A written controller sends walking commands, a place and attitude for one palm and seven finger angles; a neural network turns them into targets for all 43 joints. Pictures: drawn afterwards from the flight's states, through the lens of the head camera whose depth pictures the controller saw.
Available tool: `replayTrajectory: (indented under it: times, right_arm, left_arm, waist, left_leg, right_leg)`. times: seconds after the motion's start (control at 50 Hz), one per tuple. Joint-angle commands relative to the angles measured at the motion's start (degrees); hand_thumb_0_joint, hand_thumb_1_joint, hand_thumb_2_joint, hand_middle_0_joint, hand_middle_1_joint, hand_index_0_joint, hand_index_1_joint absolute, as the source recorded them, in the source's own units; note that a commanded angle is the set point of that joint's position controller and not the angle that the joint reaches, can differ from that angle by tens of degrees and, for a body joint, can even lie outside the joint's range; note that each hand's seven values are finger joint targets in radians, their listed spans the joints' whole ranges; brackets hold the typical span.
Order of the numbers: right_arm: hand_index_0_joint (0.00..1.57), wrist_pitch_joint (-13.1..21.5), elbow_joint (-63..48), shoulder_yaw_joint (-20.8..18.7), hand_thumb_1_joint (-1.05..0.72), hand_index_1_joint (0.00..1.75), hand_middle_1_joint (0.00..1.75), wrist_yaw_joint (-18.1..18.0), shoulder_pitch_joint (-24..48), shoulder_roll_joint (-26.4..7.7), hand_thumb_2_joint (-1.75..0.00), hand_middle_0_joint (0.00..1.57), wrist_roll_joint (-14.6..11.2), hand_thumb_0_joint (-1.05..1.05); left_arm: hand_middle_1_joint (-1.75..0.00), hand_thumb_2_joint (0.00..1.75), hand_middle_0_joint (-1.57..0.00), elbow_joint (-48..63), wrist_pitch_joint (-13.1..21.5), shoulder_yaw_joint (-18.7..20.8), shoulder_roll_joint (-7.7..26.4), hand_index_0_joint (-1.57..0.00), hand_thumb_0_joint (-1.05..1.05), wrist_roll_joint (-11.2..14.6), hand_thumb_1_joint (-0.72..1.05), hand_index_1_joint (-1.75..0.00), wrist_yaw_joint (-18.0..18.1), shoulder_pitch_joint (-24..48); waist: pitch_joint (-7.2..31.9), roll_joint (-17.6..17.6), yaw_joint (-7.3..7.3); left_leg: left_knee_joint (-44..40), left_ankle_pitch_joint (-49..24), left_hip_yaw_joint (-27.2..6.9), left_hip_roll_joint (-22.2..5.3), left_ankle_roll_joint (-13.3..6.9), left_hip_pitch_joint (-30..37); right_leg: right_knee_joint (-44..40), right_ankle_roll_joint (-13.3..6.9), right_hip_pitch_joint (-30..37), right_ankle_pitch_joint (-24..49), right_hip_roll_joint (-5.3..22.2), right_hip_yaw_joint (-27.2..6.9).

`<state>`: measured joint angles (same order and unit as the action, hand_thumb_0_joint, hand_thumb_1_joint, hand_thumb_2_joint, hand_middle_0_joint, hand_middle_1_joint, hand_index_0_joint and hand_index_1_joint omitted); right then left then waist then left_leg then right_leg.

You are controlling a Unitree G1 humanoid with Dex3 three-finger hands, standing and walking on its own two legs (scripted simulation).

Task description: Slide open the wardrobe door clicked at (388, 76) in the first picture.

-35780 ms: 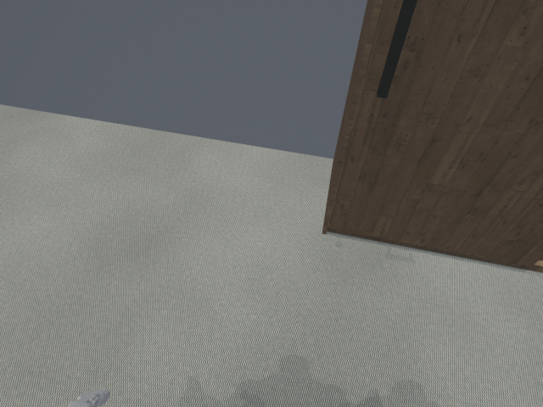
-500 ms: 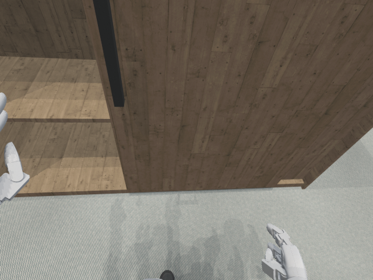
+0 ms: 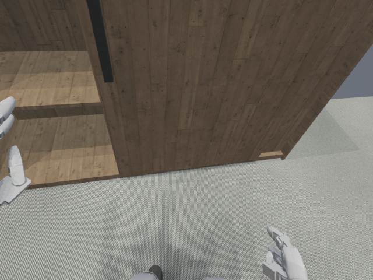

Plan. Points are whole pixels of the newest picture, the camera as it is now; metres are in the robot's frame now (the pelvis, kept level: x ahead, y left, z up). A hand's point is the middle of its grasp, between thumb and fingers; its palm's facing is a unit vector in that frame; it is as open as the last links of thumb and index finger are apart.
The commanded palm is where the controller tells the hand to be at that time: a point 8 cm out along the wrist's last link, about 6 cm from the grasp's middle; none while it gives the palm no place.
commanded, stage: stop stepping back and stand still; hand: left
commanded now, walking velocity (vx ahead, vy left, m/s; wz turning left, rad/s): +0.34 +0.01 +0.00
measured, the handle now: (99, 25) +0.72 +0.28 +0.16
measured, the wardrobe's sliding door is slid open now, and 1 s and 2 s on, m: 0.65 0.65 0.65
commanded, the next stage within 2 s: let the arm hang, fingers relaxed in 0.62 s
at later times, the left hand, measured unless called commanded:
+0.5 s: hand out of the picture +0.09 +0.28 +0.18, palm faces +0.51 -0.73 -0.45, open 7.4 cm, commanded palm +0.02 +0.31 +0.18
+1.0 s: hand out of the picture -0.03 +0.21 -0.16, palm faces +0.23 -0.96 -0.17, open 7.1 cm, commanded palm none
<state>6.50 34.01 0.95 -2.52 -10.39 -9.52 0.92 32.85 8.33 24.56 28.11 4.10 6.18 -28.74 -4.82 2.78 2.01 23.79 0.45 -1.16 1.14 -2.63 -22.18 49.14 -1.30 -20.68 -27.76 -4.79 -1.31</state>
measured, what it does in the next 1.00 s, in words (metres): steps on the spot: right foot, then left foot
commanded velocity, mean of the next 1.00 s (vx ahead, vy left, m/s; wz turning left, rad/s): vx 0.14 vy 0.01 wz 0.00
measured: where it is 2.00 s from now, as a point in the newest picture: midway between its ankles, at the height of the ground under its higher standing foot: outside the picture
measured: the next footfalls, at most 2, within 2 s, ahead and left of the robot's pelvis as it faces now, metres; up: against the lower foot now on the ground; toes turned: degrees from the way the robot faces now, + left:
right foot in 0.10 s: -0.01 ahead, -0.06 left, +0.00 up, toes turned +1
left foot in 0.38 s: -0.07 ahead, +0.18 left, +0.00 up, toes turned +10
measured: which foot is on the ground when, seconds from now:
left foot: down 0.00-0.08, up 0.10-0.36, down 0.38-0.54, up 0.56-0.82, down 0.84-1.00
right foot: up 0.00-0.08, down 0.10-1.00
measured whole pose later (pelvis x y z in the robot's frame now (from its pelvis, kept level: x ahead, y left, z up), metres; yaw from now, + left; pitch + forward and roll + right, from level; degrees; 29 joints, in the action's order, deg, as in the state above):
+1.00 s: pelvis -0.09 +0.03 -0.01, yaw +11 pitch -2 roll +0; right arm -2.2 47.1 1.0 0.4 -12.1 -11.8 2.2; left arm -42.4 -3.2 1.4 8.1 -0.1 0.7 -16.9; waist -3.3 -0.3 1.8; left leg 37.4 13.1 4.7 -3.8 0.2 -22.7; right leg 38.8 -2.3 -18.2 -19.2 3.1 10.3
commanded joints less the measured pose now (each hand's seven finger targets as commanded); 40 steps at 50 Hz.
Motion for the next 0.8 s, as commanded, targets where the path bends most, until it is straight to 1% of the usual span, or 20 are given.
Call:
replayTrajectory:
  times: [0.0,0.04,0.06,0.08,0.1,0.16,0.3,0.32,0.36,0.4,0.46,0.48,0.5,0.52,0.54,0.6,0.68,0.7,0.74,0.78]
  right_arm:
    - [0.20,1.90,-10.20,-4.34,-0.90,0.30,0.30,0.06,3.56,-10.09,-0.90,0.20,-0.25,0.00]
    - [0.20,1.38,-9.32,-4.49,-0.90,0.30,0.30,0.08,1.61,-8.39,-0.90,0.20,-0.77,0.00]
    - [0.20,0.65,-8.25,-5.21,-0.90,0.30,0.30,-0.08,0.58,-7.88,-0.90,0.20,-0.91,0.00]
    - [0.20,0.01,-7.36,-5.64,-0.90,0.30,0.30,-0.68,1.20,-9.78,-0.90,0.20,-0.82,0.00]
    - [0.20,-0.43,-4.74,-5.57,-0.90,0.30,0.30,-0.71,1.00,-10.96,-0.90,0.20,0.37,0.00]
    - [0.20,0.52,-3.68,-4.04,-0.90,0.30,0.30,-1.66,1.38,-9.75,-0.90,0.20,-0.64,0.00]
    - [0.20,4.56,-3.82,-4.01,-0.90,0.30,0.30,-3.70,1.93,-9.77,-0.90,0.20,-0.18,0.00]
    - [0.20,4.65,-4.28,-4.43,-0.90,0.30,0.30,-3.54,0.88,-10.51,-0.90,0.20,-0.20,0.00]
    - [0.20,4.28,-6.25,-4.50,-0.90,0.30,0.30,-3.03,1.67,-11.72,-0.90,0.20,-0.60,0.00]
    - [0.20,4.22,-4.84,-4.43,-0.90,0.30,0.30,-2.33,0.97,-10.13,-0.90,0.20,-0.28,0.00]
    - [0.20,3.92,-5.85,-3.69,-0.90,0.30,0.30,-1.31,2.63,-9.14,-0.90,0.20,-0.88,0.00]
    - [0.20,3.73,-5.47,-3.88,-0.90,0.30,0.30,-1.22,2.19,-9.23,-0.90,0.20,-0.95,0.00]
    - [0.20,3.57,-5.54,-4.42,-0.90,0.30,0.30,-1.05,1.43,-8.67,-0.90,0.20,-1.05,0.00]
    - [0.20,3.02,-6.17,-5.07,-0.90,0.30,0.30,-0.77,2.08,-8.68,-0.90,0.20,-1.17,0.00]
    - [0.20,2.95,-5.66,-5.71,-0.90,0.30,0.30,-0.66,1.62,-10.13,-0.90,0.20,-1.21,0.00]
    - [0.20,1.93,-3.63,-3.93,-0.90,0.30,0.30,-0.13,1.11,-9.15,-0.90,0.20,-0.92,0.00]
    - [0.20,2.17,-4.57,-2.84,-0.90,0.30,0.30,-0.90,2.61,-8.48,-0.90,0.20,-0.68,0.00]
    - [0.20,3.43,6.52,-3.31,-0.90,0.30,0.30,5.13,2.65,-8.96,-0.90,0.20,-0.19,0.00]
    - [0.20,-4.35,3.00,-1.65,-0.90,0.30,0.30,4.02,-3.27,-6.62,-0.90,0.20,-1.51,0.00]
    - [0.20,-5.28,1.70,-2.36,-0.90,0.30,0.30,3.95,-2.84,-9.90,-0.90,0.20,-0.24,0.00]
  left_arm:
    - [-0.30,0.90,-0.20,18.62,4.92,13.26,11.35,-0.20,0.00,0.00,0.90,-0.30,2.56,-9.51]
    - [-0.30,0.90,-0.20,15.59,4.03,11.66,10.05,-0.20,0.00,-0.26,0.90,-0.30,2.57,-11.80]
    - [-0.30,0.90,-0.20,13.40,3.65,11.66,10.77,-0.20,0.00,-0.33,0.90,-0.30,2.74,-11.15]
    - [-0.30,0.90,-0.20,12.24,3.47,10.88,9.62,-0.20,0.00,0.39,0.90,-0.30,2.78,-7.72]
    - [-0.30,0.90,-0.20,10.30,4.08,12.90,9.81,-0.20,0.00,0.51,0.90,-0.30,3.39,-2.68]
    - [-0.30,0.90,-0.20,-3.19,3.23,6.54,5.80,-0.20,0.00,-1.35,0.90,-0.30,3.34,4.48]
    - [-0.30,0.90,-0.20,0.53,4.27,-0.25,3.13,-0.20,0.00,-3.39,0.90,-0.30,5.12,11.19]
    - [-0.30,0.90,-0.20,3.86,4.87,0.33,3.71,-0.20,0.00,-3.28,0.90,-0.30,5.02,10.26]
    - [-0.30,0.90,-0.20,12.28,6.42,3.87,7.03,-0.20,0.00,-3.26,0.90,-0.30,5.17,10.13]
    - [-0.30,0.90,-0.20,16.14,8.01,10.63,14.37,-0.20,0.00,-3.51,0.90,-0.30,4.75,8.66]
    - [-0.30,0.90,-0.20,11.78,6.55,8.77,7.94,-0.20,0.00,-3.34,0.90,-0.30,4.87,2.37]
    - [-0.30,0.90,-0.20,8.32,6.22,8.63,7.53,-0.20,0.00,-3.34,0.90,-0.30,5.06,1.03]
    - [-0.30,0.90,-0.20,5.38,5.92,8.38,6.87,-0.20,0.00,-3.18,0.90,-0.30,4.96,-0.47]
    - [-0.30,0.90,-0.20,2.88,5.27,8.33,7.89,-0.20,0.00,-2.95,0.90,-0.30,4.80,-0.48]
    - [-0.30,0.90,-0.20,1.30,5.46,6.85,5.75,-0.20,0.00,-2.25,0.90,-0.30,4.19,1.07]
    - [-0.30,0.90,-0.20,-3.62,6.18,6.32,4.22,-0.20,0.00,-1.76,0.90,-0.30,3.25,-0.78]
    - [-0.30,0.90,-0.20,0.14,7.18,4.05,4.07,-0.20,0.00,-2.10,0.90,-0.30,3.70,4.57]
    - [-0.30,0.90,-0.20,-36.76,-3.74,-16.62,-9.75,-0.20,0.00,-7.30,0.90,-0.30,-1.83,9.81]
    - [-0.30,0.90,-0.20,-39.40,-8.92,-17.87,-9.75,-0.20,0.00,-5.27,0.90,-0.30,-5.03,6.82]
    - [-0.30,0.90,-0.20,-44.53,-9.25,-19.74,-10.36,-0.20,0.00,-4.98,0.90,-0.30,-5.40,7.67]
  waist:
    - [14.01,-26.43,-3.86]
    - [12.99,-13.31,-3.52]
    - [10.59,5.67,-2.57]
    - [4.35,11.24,-2.15]
    - [3.34,3.65,-0.54]
    - [4.89,3.85,0.79]
    - [5.00,5.60,-1.71]
    - [5.90,0.15,-1.38]
    - [5.63,-16.66,-1.46]
    - [5.71,-18.73,-1.53]
    - [2.03,-23.63,-2.59]
    - [3.30,-17.83,-3.07]
    - [4.50,-4.30,-3.55]
    - [5.47,13.82,-2.97]
    - [4.31,11.62,-2.42]
    - [2.66,0.03,-1.41]
    - [5.76,7.60,-1.92]
    - [4.38,2.68,2.00]
    - [3.80,-0.41,1.30]
    - [4.29,-2.54,0.10]
  left_leg:
    - [-19.41,41.58,-7.29,-7.46,1.16,-15.74]
    - [-2.33,35.17,0.89,0.13,5.24,-10.41]
    - [25.53,27.43,3.10,3.71,6.40,-2.34]
    - [43.87,23.36,-2.70,2.92,6.17,-7.06]
    - [48.14,21.45,-4.65,0.41,5.49,-9.78]
    - [38.07,17.23,-0.98,-4.48,3.84,-7.40]
    - [1.99,24.28,8.26,-1.22,-0.39,8.61]
    - [-1.27,25.76,4.10,-3.42,-1.57,11.16]
    - [-6.66,20.45,-15.38,-16.67,-6.76,15.03]
    - [-10.62,22.90,-15.58,-19.17,-7.06,10.99]
    - [-3.96,32.89,-3.33,-14.53,-4.12,-5.40]
    - [3.76,33.97,0.81,-11.15,-2.13,-9.90]
    - [18.78,31.84,5.97,-5.32,0.04,-13.11]
    - [36.08,32.55,6.56,-0.83,1.91,-18.42]
    - [44.03,28.97,0.82,-2.14,2.13,-16.58]
    - [41.69,22.06,-0.11,-5.91,2.88,-14.60]
    - [23.34,19.22,4.37,-5.30,2.20,-2.02]
    - [15.20,22.15,4.31,-9.84,2.74,-5.13]
    - [12.64,11.87,6.40,-4.16,4.02,7.40]
    - [8.09,4.67,-2.58,-10.09,0.25,8.07]
  right_leg:
    - [-12.09,-1.32,27.92,-0.10,-3.35,8.43]
    - [-29.80,-3.91,23.53,-3.59,2.89,4.15]
    - [-40.28,-8.28,4.45,-11.60,18.06,-12.21]
    - [-46.26,-12.43,-10.10,-18.81,29.04,-28.29]
    - [-44.95,-13.18,-11.55,-11.89,29.86,-23.72]
    - [-39.56,-5.09,-4.88,-13.06,21.00,-8.70]
    - [-30.21,-4.07,3.97,-9.60,16.32,-3.14]
    - [-23.38,-2.84,2.67,-7.08,14.13,-1.10]
    - [-5.31,1.01,-6.50,2.84,6.18,6.97]
    - [0.77,1.62,-7.55,-1.77,5.70,6.23]
    - [-14.17,1.15,10.62,4.93,5.86,7.29]
    - [-18.53,0.52,17.62,4.55,5.74,5.40]
    - [-26.30,-2.27,18.97,-0.91,10.48,-5.02]
    - [-36.70,-7.79,17.19,-6.67,23.99,-28.89]
    - [-39.73,-8.35,12.00,-6.90,26.09,-31.07]
    - [-35.26,-9.01,8.67,3.10,23.18,-18.23]
    - [-34.20,-6.76,6.16,10.68,19.69,-5.31]
    - [-24.64,-5.83,6.46,25.39,23.01,7.76]
    - [-21.04,-2.79,-3.41,18.65,16.52,5.80]
    - [-16.06,-0.08,-7.97,5.08,14.29,6.84]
